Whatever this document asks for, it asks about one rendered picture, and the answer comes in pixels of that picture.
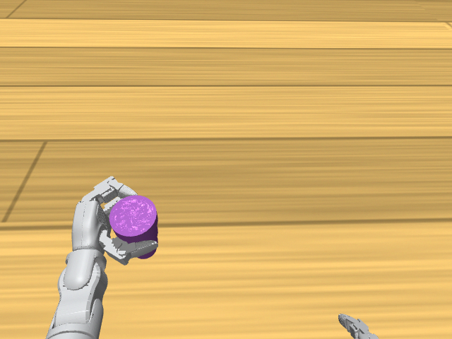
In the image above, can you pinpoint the right robot hand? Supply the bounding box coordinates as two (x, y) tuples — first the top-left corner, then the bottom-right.
(338, 314), (379, 339)

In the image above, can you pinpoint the left robot hand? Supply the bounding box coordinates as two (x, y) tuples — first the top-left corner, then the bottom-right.
(71, 176), (158, 266)

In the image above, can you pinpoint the cup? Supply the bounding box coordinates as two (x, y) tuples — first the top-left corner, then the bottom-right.
(109, 195), (158, 259)

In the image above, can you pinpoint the left robot arm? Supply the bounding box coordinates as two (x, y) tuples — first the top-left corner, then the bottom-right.
(45, 249), (108, 339)

